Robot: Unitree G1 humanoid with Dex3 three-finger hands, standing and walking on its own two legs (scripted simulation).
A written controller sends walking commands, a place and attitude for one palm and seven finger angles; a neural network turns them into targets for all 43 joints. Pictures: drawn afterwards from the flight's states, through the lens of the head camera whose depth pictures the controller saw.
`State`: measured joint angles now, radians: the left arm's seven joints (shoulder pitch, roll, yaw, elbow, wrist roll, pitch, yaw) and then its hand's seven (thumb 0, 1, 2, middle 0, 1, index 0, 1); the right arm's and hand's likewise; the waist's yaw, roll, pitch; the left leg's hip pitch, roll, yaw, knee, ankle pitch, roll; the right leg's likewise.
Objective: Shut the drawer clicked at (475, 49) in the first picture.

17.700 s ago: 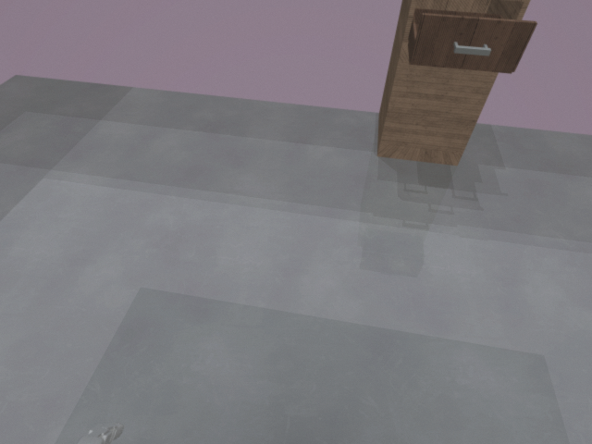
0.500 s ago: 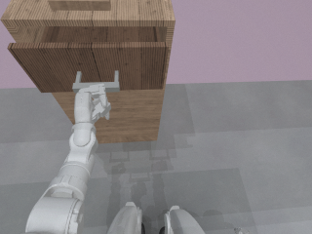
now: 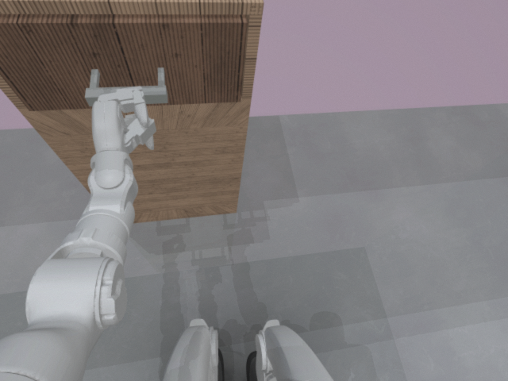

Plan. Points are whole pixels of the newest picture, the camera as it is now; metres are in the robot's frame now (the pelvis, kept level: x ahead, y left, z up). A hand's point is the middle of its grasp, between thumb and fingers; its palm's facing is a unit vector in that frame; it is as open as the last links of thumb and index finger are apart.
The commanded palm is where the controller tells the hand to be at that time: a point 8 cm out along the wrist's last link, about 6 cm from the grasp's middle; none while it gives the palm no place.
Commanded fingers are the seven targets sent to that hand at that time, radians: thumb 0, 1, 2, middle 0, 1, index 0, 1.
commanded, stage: push the drawer shut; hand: left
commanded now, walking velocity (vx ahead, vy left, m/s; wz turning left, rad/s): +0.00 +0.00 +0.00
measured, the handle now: (128, 85) +0.58 +0.17 +0.05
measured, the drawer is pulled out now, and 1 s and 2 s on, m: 0.01 0.00 0.00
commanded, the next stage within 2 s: pull the fist back off the drawer in 0.32 s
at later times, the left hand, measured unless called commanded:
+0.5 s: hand (148, 116) +0.52 +0.13 +0.04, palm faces +0.09 -0.99 -0.06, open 2.7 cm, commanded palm +0.54 +0.16 +0.05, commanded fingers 0.00 0.90 0.90 -1.40 -1.60 -1.40 -1.60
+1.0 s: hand (152, 119) +0.51 +0.13 +0.05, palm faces +0.08 -1.00 -0.03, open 3.1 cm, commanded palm +0.47 +0.16 +0.05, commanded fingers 0.00 0.90 0.90 -1.40 -1.60 -1.40 -1.60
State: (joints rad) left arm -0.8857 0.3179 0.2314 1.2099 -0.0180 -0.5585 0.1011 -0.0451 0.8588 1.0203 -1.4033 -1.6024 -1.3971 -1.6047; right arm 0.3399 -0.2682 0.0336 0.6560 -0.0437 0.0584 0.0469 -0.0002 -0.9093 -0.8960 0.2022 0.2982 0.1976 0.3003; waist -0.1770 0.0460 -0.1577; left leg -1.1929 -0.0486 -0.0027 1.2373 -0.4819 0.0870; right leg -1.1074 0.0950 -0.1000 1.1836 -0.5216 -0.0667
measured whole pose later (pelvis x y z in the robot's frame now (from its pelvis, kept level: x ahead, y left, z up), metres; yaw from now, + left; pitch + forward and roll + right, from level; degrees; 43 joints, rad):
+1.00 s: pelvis +0.01 +0.01 +0.00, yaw -2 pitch +26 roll -5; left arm -0.85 0.31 0.25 1.14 -0.03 -0.51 0.09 -0.01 0.87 0.94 -1.40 -1.60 -1.40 -1.60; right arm 0.39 -0.26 0.03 0.64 -0.04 0.07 0.08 0.00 -0.91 -0.90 0.20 0.30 0.20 0.30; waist -0.17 0.06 -0.17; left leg -1.18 -0.03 0.01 1.22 -0.49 0.10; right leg -1.10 0.11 -0.08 1.16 -0.51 -0.06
